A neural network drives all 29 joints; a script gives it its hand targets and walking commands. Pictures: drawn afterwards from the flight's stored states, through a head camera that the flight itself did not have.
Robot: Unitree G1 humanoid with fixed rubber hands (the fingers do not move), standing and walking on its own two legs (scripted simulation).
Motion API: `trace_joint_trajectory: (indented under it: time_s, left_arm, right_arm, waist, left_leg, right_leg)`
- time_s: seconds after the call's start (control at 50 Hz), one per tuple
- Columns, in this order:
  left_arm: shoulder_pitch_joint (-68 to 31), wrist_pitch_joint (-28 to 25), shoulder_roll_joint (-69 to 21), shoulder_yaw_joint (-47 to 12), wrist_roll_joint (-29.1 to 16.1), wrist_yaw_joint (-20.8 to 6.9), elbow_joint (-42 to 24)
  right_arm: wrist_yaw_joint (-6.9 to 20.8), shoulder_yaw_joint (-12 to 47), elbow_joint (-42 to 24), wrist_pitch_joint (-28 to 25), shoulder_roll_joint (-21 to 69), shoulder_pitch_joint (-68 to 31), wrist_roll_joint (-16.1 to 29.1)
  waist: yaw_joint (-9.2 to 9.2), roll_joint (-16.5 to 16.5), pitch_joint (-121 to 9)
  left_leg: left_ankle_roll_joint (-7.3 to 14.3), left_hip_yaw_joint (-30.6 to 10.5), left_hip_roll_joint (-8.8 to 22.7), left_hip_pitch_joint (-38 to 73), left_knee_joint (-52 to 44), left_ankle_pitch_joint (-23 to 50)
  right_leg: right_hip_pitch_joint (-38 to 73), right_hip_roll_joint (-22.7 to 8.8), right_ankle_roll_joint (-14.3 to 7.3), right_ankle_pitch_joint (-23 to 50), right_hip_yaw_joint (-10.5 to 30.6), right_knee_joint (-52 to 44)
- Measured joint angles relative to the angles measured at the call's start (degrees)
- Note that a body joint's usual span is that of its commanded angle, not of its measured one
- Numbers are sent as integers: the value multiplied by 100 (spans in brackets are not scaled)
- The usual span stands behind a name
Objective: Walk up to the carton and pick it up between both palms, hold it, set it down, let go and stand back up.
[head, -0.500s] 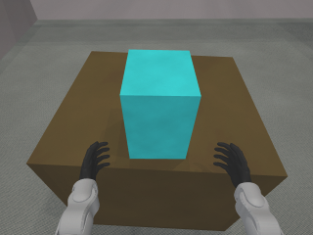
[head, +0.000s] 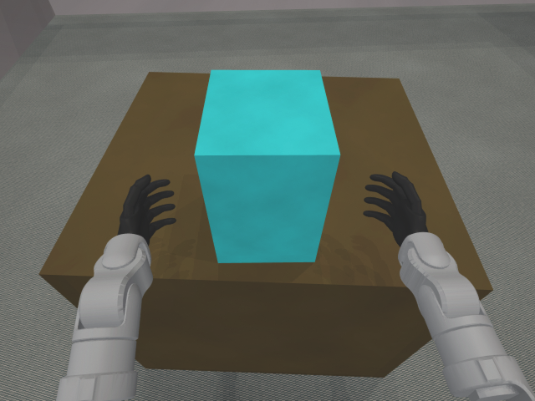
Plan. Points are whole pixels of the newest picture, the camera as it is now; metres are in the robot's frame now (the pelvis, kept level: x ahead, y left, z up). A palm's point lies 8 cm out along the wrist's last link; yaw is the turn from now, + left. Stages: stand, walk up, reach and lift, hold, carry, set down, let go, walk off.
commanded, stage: reach and lift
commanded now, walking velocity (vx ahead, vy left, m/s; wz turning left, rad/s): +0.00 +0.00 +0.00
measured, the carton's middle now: (266, 172) +0.50 +0.04 +0.06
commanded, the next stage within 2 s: none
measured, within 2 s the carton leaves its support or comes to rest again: neither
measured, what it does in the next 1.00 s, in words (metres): stands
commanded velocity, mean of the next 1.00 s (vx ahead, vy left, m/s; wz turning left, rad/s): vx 0.00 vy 0.00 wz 0.00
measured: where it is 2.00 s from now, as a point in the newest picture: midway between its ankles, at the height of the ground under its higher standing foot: outside the picture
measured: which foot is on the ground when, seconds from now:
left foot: down 0.00-1.00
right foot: down 0.00-1.00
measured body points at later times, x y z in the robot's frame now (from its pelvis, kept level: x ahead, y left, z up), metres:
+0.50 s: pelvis -0.01 -0.01 +0.00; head +0.03 +0.00 +0.45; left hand +0.42 +0.21 +0.15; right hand +0.44 -0.16 +0.15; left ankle -0.02 +0.12 -0.75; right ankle +0.01 -0.10 -0.75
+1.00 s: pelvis +0.00 -0.01 -0.01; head +0.04 +0.00 +0.44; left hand +0.46 +0.22 +0.19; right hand +0.49 -0.15 +0.19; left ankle -0.02 +0.12 -0.75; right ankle +0.01 -0.10 -0.75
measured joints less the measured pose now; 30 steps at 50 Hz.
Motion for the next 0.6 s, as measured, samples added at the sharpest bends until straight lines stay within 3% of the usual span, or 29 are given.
trace_joint_trajectory:
  time_s: [0.24,0.6]
  left_arm:
    - [-1187,301,238,19,-125,117,770]
    - [-3066,-108,656,-258,-426,166,3069]
  right_arm:
    - [5,-80,747,390,-101,-1156,144]
    - [40,-185,2573,570,-222,-2912,119]
  waist:
    - [31,-14,-240]
    - [47,8,-674]
  left_leg:
    - [-19,-26,28,-454,157,28]
    - [-60,-186,35,-996,303,50]
  right_leg:
    - [-414,31,-23,75,-2,71]
    - [-880,42,-62,86,-122,151]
